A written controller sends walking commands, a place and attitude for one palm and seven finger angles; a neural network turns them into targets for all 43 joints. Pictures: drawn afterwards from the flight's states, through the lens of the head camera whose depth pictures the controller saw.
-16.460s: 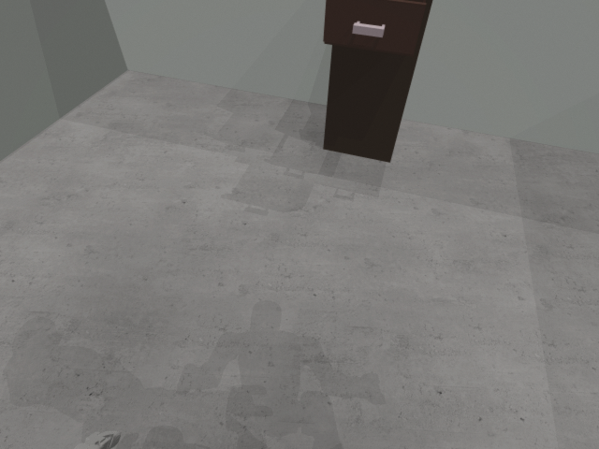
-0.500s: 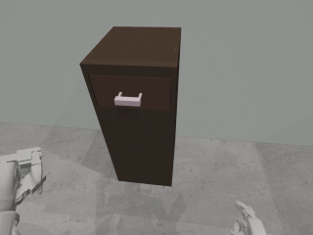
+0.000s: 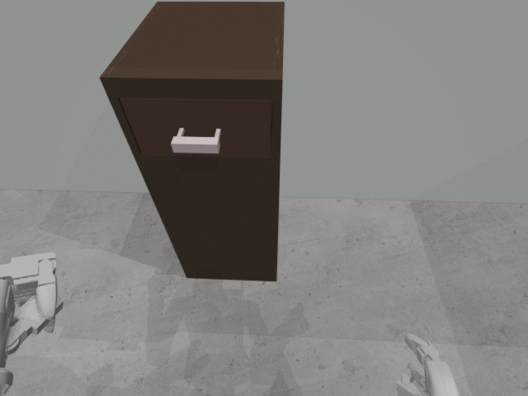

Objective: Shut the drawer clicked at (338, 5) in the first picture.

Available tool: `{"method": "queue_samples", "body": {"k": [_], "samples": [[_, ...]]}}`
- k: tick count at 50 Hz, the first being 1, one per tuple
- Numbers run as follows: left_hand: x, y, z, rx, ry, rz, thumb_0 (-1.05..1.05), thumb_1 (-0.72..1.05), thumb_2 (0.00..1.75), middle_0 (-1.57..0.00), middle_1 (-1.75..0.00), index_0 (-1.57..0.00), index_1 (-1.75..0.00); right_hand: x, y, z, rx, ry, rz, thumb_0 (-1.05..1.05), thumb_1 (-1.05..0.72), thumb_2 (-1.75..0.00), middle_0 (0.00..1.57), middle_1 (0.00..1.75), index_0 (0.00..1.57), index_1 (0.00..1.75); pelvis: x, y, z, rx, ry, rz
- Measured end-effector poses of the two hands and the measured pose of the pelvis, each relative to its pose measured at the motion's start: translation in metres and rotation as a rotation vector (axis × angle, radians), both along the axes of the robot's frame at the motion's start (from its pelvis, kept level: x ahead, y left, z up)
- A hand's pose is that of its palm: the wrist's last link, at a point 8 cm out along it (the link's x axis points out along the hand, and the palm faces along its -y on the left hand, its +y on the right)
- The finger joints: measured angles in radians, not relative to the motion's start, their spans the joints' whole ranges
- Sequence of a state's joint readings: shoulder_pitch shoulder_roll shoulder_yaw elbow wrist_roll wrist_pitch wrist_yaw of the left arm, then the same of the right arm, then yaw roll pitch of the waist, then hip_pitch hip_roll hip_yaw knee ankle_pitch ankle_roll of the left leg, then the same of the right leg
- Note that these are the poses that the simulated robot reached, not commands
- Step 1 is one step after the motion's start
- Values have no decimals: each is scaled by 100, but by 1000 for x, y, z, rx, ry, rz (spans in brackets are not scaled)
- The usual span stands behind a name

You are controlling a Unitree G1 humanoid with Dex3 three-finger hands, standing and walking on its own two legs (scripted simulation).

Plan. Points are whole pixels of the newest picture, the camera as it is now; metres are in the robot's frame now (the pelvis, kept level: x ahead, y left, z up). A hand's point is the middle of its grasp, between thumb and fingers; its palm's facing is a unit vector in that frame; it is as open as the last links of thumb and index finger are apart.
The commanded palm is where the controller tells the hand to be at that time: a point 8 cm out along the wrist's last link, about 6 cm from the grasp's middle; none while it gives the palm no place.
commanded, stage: step back with the hand held close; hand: left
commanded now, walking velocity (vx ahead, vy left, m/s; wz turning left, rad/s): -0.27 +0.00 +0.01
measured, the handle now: (197, 138) +0.64 +0.19 +0.01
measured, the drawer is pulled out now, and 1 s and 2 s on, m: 0.00 0.00 0.00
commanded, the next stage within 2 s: stop stepping back and stand still in 1.18 s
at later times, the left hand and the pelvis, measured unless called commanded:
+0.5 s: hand (20, 350) +0.14 +0.24 +0.15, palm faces +0.38 -0.81 -0.45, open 3.2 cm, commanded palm +0.08 +0.28 +0.17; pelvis -0.05 +0.00 -0.01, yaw +0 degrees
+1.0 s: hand out of the picture +0.08 +0.26 +0.17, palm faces +0.42 -0.79 -0.46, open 3.2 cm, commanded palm +0.01 +0.29 +0.17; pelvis -0.10 +0.01 -0.01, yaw +3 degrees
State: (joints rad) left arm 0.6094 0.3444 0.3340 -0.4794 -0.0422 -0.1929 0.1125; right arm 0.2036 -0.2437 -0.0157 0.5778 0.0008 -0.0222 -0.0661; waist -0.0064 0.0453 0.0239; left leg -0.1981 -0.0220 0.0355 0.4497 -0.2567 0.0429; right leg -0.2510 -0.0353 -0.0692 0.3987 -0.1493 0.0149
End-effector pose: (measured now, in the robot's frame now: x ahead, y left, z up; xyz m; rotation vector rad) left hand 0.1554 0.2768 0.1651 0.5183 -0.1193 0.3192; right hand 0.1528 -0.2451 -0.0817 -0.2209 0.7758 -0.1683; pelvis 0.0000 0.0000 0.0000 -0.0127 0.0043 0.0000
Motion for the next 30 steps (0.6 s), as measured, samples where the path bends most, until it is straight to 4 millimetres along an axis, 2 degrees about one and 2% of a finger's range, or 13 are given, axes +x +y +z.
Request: {"method": "queue_samples", "body": {"k": [8,17,30], "samples": [[-16,10,7,52,-36,-5,2,89,90,-140,-160,-140,-160,-8,9,0,-8,-10,-4,2,-90,-90,20,30,20,30,-15,6,-5,12,3,-2],[-39,5,5,45,-102,-6,1,89,90,-140,-160,-140,-160,-14,20,6,7,-94,37,1,-90,-90,20,30,20,30,-37,4,-13,7,-1,-1],[-61,9,6,83,-169,-19,1,88,90,-140,-160,-141,-160,-55,7,3,-51,-58,26,1,-90,-90,20,30,20,30,-59,2,-18,-1,1,29]]}}
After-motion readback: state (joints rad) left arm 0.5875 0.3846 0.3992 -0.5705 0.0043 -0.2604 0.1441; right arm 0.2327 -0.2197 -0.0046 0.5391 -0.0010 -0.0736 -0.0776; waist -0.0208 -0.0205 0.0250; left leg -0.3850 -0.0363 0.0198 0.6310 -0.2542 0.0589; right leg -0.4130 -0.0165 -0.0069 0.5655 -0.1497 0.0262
